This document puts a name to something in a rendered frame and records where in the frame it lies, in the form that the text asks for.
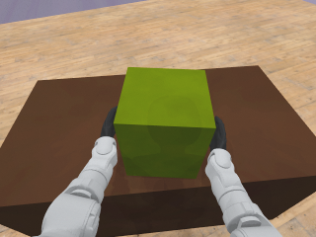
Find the right robot hand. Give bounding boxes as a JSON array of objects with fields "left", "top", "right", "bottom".
[{"left": 209, "top": 116, "right": 227, "bottom": 152}]

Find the left robot hand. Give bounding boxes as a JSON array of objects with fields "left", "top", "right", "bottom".
[{"left": 100, "top": 106, "right": 118, "bottom": 138}]

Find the right robot upper arm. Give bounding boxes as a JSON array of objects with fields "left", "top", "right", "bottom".
[{"left": 230, "top": 226, "right": 282, "bottom": 237}]

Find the left robot upper arm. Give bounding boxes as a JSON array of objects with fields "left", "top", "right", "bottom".
[{"left": 33, "top": 193, "right": 101, "bottom": 237}]

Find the pedestal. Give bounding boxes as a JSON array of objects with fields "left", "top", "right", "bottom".
[{"left": 0, "top": 65, "right": 316, "bottom": 237}]

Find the right robot forearm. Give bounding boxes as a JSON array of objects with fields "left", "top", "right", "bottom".
[{"left": 205, "top": 148, "right": 282, "bottom": 237}]

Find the carton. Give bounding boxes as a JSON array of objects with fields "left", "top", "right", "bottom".
[{"left": 114, "top": 67, "right": 216, "bottom": 179}]

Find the left robot forearm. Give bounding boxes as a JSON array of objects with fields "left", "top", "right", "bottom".
[{"left": 41, "top": 136, "right": 118, "bottom": 233}]

